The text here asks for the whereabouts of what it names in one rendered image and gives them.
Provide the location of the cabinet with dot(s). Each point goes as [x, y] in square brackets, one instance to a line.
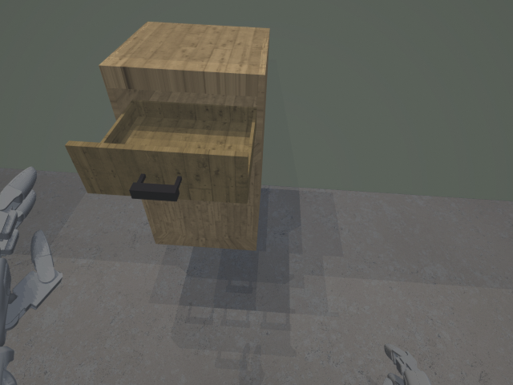
[205, 64]

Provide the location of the left robot forearm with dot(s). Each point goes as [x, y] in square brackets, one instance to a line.
[6, 356]

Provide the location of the robot right hand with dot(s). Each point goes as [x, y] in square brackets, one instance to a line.
[407, 367]

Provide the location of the handle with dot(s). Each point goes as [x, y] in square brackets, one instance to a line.
[158, 192]

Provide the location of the drawer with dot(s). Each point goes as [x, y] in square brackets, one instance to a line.
[210, 146]

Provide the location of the robot left hand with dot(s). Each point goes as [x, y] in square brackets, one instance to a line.
[16, 201]

